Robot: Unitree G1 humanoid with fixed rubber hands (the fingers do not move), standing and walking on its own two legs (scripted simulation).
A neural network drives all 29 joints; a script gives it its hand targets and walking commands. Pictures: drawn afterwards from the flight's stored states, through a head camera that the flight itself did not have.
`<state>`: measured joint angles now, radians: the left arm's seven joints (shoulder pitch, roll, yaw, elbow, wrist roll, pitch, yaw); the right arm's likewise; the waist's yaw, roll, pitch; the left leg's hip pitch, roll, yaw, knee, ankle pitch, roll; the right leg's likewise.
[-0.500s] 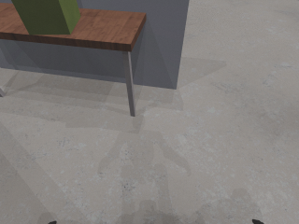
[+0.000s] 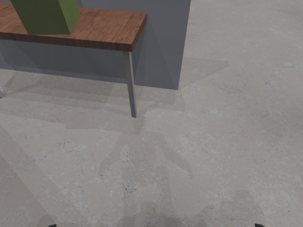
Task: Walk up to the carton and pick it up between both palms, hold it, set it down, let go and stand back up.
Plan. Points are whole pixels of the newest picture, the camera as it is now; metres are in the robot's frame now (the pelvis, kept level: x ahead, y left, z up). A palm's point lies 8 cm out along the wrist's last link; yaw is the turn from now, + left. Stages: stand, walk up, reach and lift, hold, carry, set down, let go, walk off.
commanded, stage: stand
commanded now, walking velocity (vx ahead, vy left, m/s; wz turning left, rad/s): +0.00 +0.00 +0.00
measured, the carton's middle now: (48, 3) +1.31 +0.61 +0.06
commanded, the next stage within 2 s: walk up in 0.22 s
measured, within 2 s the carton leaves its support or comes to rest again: neither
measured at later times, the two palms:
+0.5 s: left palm out of the picture +0.08 +0.33 -0.10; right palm out of the picture +0.08 -0.31 -0.11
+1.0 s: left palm out of the picture +0.23 +0.47 -0.09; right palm out of the picture +0.13 -0.19 -0.12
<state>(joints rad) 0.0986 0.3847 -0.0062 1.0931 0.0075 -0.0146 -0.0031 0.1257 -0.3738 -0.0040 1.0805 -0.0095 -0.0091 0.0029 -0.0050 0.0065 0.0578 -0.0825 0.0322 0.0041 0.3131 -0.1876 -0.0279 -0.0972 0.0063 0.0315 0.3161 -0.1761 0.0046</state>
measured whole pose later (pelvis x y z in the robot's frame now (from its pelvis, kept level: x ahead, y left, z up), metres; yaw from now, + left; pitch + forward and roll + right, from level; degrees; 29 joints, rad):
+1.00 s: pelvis +0.11 +0.14 -0.02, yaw -5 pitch -3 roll +0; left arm 0.27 0.46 0.04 0.88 0.00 -0.10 0.03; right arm 0.30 -0.46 -0.12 0.74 -0.06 0.04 0.11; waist -0.08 0.05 0.08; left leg -0.25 -0.02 0.07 0.62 -0.32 0.05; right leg -0.36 0.02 -0.06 0.74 -0.46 -0.05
